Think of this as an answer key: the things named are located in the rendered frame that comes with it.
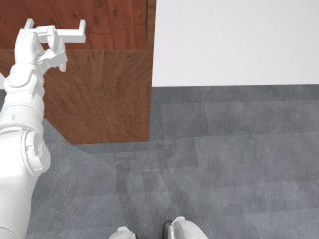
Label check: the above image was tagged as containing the drawer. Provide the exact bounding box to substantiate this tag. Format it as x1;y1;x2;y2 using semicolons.
0;0;146;50

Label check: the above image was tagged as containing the cabinet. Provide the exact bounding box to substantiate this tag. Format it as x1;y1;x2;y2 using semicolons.
0;0;157;145

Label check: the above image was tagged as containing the left robot shin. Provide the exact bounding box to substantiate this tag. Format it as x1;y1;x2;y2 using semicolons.
117;226;130;232

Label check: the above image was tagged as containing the left robot upper arm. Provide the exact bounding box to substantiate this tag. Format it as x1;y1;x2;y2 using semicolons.
0;130;51;239

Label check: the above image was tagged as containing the robot right thigh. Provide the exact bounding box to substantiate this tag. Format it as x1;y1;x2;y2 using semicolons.
168;220;208;239

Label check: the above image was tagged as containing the robot left forearm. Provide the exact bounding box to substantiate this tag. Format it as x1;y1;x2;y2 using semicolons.
0;63;45;138

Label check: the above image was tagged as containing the left robot hand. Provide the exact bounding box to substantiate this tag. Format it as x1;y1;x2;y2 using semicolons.
14;25;68;76

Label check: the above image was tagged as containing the handle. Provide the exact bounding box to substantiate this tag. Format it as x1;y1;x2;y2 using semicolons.
19;18;86;43

